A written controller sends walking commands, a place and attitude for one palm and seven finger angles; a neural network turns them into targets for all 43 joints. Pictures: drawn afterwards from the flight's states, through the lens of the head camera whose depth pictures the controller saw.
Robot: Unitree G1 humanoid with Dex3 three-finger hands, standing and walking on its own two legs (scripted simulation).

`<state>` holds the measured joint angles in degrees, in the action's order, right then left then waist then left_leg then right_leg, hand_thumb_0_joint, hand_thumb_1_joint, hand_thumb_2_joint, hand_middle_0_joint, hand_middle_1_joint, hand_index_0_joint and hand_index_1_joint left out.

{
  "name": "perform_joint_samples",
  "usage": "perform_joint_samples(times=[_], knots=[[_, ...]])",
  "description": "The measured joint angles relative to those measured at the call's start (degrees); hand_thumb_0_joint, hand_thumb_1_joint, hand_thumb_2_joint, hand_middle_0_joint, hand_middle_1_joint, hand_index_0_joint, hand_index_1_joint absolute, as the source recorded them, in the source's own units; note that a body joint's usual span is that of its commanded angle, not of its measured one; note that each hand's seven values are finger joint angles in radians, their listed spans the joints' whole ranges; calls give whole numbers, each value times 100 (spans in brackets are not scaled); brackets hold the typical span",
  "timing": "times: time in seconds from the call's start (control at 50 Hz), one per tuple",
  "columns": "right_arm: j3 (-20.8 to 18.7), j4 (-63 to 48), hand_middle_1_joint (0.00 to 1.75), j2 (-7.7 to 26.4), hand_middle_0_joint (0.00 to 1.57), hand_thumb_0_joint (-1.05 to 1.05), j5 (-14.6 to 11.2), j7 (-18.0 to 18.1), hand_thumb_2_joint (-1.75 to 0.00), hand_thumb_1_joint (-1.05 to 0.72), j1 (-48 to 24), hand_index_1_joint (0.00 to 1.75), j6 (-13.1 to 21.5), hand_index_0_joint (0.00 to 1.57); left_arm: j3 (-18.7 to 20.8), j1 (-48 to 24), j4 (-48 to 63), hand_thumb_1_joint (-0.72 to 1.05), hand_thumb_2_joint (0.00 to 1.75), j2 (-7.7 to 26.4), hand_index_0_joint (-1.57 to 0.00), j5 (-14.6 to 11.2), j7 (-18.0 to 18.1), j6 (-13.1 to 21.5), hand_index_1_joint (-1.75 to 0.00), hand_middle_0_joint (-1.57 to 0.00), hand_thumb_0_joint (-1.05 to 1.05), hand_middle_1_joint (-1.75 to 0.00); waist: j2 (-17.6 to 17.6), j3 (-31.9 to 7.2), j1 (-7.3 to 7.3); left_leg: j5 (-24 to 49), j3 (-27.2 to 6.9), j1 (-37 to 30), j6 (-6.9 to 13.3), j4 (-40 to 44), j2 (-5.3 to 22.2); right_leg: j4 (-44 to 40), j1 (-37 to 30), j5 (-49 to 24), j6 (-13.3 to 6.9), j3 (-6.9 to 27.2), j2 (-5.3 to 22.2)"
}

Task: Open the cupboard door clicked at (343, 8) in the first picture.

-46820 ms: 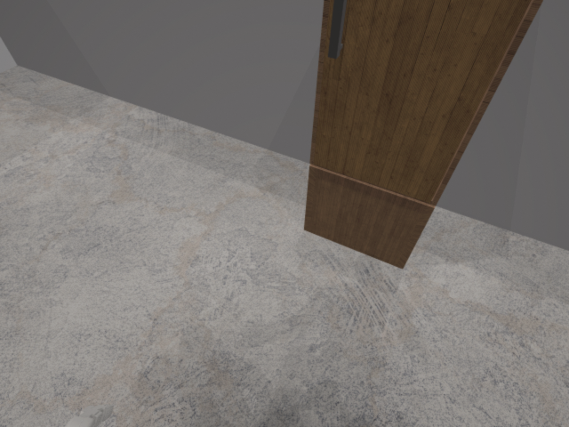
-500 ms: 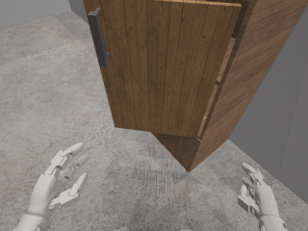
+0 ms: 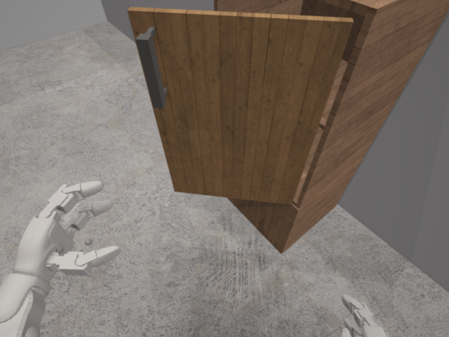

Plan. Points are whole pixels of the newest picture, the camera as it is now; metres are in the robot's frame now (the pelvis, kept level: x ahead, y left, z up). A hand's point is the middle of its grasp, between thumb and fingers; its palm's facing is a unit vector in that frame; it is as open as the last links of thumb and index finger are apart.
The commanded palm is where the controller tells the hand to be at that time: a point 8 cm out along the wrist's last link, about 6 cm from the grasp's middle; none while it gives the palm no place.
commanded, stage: raise the hand with hooked fingers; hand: left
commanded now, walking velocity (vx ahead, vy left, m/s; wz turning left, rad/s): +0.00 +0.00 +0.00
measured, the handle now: (155, 69) +0.59 +0.18 +0.17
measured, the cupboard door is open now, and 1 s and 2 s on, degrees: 43 43 43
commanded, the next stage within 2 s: move the hooked fingers beside the handle in 1.22 s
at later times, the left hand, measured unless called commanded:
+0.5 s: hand (44, 189) +0.29 +0.28 +0.15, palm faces +0.00 -1.00 -0.07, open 13.8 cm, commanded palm +0.26 +0.32 +0.17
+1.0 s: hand (47, 156) +0.33 +0.27 +0.19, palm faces -0.02 -1.00 -0.07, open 14.0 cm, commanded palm +0.29 +0.32 +0.20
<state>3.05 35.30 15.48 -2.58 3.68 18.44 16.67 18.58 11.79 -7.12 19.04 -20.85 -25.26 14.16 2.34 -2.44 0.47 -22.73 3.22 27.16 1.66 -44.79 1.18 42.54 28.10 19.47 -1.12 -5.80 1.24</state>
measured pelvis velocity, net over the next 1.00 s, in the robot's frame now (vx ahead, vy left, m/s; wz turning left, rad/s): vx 0.03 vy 0.00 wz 0.00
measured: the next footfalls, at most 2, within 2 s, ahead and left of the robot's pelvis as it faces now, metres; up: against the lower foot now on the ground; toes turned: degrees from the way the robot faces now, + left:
none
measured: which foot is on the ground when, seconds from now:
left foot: down 0.00-1.00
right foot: down 0.00-1.00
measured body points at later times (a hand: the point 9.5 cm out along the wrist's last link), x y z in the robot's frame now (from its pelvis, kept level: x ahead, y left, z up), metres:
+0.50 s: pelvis +0.02 +0.01 +0.02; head +0.02 +0.01 +0.47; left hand +0.28 +0.33 +0.16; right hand +0.21 -0.20 -0.04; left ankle +0.00 +0.10 -0.71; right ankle +0.02 -0.11 -0.71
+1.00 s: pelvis +0.03 +0.00 +0.03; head +0.03 -0.02 +0.48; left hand +0.32 +0.33 +0.19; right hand +0.20 -0.24 -0.05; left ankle +0.00 +0.10 -0.71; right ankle +0.02 -0.11 -0.71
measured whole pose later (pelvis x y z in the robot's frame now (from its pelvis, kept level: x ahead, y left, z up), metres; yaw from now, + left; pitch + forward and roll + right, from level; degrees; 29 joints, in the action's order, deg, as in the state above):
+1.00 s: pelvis +0.03 +0.00 +0.03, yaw +0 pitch +0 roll +0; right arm 4.1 34.5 17.2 -4.2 4.4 14.4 12.0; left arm 27.3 -10.2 -17.0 27.9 -19.2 -31.9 -3.8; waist 3.0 -0.8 -1.6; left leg -17.0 3.5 11.2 1.5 -27.7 0.1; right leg 27.0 12.8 14.6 -0.9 -5.5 1.0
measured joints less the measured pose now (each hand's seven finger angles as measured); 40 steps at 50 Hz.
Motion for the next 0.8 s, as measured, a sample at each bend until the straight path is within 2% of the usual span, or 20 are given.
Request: perform_joint_samples(times=[0.16,0.44,0.6,0.8], knots=[[-93,2,30,161,20,2,-45,124,-90,-90,-237,30,58,21,96,-387,-86,-11,46,100,-27,109,-32,-369,-95,-27,0,-95,-66,74,-96,95,20,-451,58,346,-61,-362,-462,-113,63,21,31],[189,-139,30,-39,20,1,-77,151,-90,-90,-555,30,-99,21,397,-1325,-390,-42,33,480,-29,183,-253,-1167,-115,-30,-1,-115,-27,138,-276,347,-16,-1213,83,1075,-131,-1126,-1262,-370,108,-15,42],[277,-26,30,-54,20,1,-95,163,-90,-90,-490,30,-265,21,605,-1834,-669,-48,30,715,-30,217,-432,-1457,-119,-30,-1,-119,38,192,-302,461,-42,-1439,73,1373,-154,-1400,-1488,-460,105,-39,43],[235,14,30,86,20,2,-163,130,-90,-90,-382,30,-425,21,848,-2457,-1220,-50,30,1111,-30,190,-691,-1776,-120,-30,-1,-120,65,193,-237,581,-32,-1573,34,1661,-149,-1592,-1570,-525,67,-27,21]])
